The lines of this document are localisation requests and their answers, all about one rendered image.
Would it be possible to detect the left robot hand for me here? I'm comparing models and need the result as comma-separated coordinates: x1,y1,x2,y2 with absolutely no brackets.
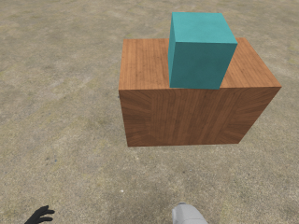
24,205,55,224

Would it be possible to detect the carton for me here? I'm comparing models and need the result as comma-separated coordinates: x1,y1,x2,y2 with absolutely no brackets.
167,12,238,90

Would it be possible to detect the pedestal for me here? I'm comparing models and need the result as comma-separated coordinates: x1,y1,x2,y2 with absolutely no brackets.
118,37,282,147

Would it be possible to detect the right robot thigh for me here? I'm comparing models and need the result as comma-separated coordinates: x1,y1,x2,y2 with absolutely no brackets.
172,203,208,224

